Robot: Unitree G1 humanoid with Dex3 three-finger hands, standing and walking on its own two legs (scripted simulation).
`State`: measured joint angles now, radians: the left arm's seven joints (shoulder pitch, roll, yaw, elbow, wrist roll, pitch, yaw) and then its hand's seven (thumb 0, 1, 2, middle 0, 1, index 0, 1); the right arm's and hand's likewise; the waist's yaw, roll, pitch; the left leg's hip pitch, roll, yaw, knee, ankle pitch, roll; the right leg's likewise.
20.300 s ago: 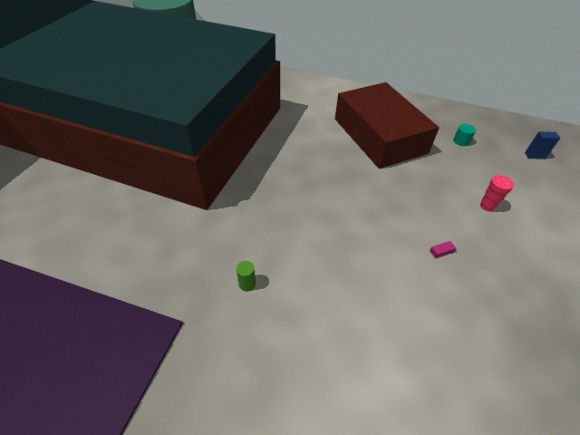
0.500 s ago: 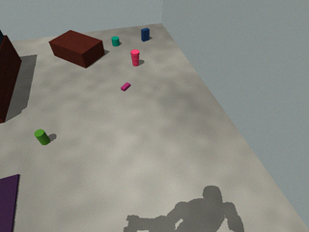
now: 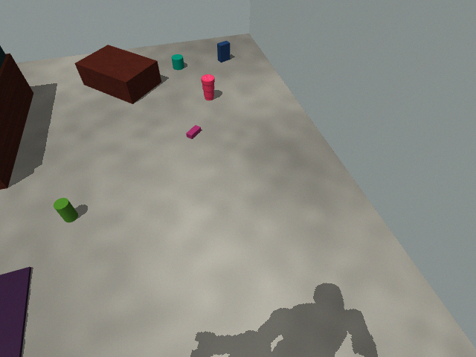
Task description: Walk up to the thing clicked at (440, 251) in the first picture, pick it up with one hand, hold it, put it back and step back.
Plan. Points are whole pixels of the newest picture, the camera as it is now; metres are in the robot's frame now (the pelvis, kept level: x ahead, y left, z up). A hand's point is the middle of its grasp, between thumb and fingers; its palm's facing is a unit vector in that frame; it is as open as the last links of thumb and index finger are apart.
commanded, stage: stand
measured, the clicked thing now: (193, 132) +1.47 +0.28 -0.77
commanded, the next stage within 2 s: walk up in 1.02 s
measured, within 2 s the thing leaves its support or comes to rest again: neither
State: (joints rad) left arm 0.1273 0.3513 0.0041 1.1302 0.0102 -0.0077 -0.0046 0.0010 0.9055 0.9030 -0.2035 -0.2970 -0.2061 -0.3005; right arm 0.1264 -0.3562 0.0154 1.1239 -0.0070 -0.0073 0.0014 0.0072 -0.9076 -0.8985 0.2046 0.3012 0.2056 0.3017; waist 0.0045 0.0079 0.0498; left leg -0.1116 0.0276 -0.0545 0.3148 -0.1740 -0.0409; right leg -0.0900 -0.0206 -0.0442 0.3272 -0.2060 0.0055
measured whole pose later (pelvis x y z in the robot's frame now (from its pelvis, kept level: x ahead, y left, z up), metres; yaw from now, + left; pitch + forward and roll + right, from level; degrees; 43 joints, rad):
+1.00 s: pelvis +0.00 +0.00 +0.00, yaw +0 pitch -2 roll +0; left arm 0.12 0.35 0.00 1.13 0.01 -0.01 0.00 0.00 0.91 0.90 -0.20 -0.30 -0.21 -0.30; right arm 0.13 -0.35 0.01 1.11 -0.01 -0.01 0.00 0.01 -0.91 -0.90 0.20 0.30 0.21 0.30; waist 0.01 0.00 0.05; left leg -0.11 0.03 -0.06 0.32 -0.18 -0.04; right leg -0.09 -0.02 -0.05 0.33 -0.21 0.00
